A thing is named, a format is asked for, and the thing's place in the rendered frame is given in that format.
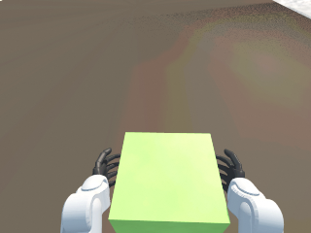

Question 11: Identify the left robot forearm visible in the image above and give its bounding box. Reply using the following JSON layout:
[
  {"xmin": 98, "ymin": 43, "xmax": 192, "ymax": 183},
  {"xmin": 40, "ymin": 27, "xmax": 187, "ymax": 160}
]
[{"xmin": 60, "ymin": 175, "xmax": 111, "ymax": 233}]

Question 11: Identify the right robot forearm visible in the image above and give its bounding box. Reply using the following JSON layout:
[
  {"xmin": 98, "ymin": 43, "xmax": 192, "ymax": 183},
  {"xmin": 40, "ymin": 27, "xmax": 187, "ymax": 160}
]
[{"xmin": 227, "ymin": 178, "xmax": 284, "ymax": 233}]

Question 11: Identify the robot right hand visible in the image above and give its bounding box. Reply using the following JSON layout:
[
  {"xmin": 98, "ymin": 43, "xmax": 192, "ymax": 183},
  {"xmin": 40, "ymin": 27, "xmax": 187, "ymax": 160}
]
[{"xmin": 215, "ymin": 149, "xmax": 245, "ymax": 194}]

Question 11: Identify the robot left hand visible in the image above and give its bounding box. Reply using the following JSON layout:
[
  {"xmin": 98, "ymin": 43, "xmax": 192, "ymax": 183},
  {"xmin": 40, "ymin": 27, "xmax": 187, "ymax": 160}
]
[{"xmin": 92, "ymin": 148, "xmax": 121, "ymax": 187}]

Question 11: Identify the carton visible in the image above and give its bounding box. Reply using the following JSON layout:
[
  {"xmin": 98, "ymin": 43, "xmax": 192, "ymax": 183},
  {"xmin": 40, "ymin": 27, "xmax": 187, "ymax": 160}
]
[{"xmin": 108, "ymin": 132, "xmax": 230, "ymax": 233}]

